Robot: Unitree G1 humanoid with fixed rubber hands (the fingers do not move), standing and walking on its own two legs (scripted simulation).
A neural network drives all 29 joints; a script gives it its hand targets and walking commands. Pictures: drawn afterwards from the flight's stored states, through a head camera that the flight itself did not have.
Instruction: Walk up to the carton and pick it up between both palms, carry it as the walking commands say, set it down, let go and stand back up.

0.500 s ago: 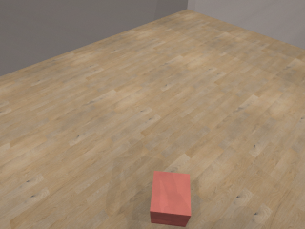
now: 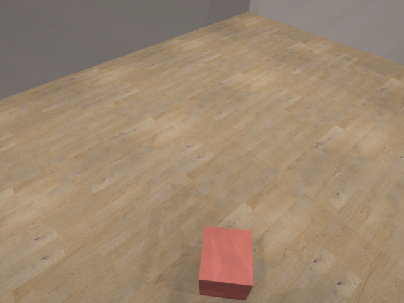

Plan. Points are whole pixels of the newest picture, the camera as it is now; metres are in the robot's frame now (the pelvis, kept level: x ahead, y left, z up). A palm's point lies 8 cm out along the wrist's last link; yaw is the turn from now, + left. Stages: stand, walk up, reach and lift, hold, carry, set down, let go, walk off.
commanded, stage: walk up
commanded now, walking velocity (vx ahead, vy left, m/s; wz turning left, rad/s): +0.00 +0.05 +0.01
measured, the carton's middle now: (225, 263) +0.42 -0.05 -0.64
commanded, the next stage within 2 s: none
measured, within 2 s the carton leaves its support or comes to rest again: neither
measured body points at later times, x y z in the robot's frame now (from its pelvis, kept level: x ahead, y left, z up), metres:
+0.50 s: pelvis +0.00 +0.00 +0.00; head +0.02 +0.01 +0.45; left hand +0.03 +0.24 -0.16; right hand +0.02 -0.24 -0.15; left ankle -0.06 +0.11 -0.73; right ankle +0.05 -0.14 -0.73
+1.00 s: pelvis +0.00 +0.00 +0.00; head +0.02 +0.01 +0.45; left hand +0.03 +0.24 -0.16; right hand +0.02 -0.23 -0.15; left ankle -0.06 +0.11 -0.73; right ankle +0.05 -0.14 -0.73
